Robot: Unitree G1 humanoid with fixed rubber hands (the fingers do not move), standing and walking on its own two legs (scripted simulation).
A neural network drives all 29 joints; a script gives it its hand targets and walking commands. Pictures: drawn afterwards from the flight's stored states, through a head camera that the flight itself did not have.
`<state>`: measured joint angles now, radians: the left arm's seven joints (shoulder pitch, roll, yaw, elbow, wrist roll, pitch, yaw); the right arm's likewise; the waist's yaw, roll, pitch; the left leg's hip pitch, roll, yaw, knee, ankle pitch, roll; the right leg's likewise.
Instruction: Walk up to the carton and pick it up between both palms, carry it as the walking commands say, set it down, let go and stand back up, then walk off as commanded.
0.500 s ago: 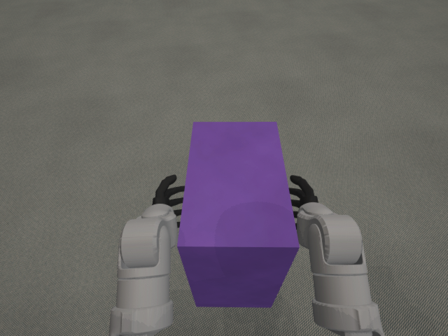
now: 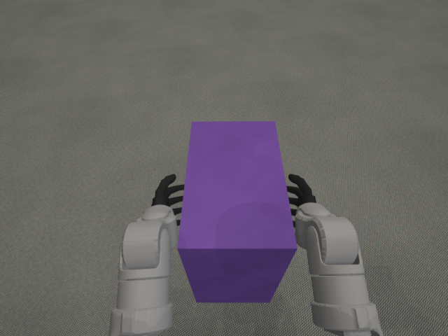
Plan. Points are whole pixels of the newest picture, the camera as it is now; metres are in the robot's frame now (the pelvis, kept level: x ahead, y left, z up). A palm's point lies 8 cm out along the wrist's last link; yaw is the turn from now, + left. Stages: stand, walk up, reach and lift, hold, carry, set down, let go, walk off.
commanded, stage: carry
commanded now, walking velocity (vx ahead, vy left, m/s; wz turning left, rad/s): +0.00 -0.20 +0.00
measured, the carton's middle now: (233, 217) +0.33 +0.01 +0.00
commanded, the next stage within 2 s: none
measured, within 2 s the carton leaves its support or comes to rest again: neither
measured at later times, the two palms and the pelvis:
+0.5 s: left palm (158, 218) +0.30 +0.13 +0.07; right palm (303, 216) +0.30 -0.11 +0.08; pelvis +0.00 +0.01 +0.00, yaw +0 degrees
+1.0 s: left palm (159, 216) +0.30 +0.13 +0.07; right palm (303, 214) +0.30 -0.11 +0.07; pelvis +0.00 +0.01 +0.00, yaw +0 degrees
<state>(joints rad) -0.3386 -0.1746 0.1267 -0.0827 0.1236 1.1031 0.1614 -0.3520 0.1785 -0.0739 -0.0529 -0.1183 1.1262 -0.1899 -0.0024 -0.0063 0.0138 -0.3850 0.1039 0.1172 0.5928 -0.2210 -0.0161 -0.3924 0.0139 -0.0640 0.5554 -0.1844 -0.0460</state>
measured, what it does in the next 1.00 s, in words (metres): stands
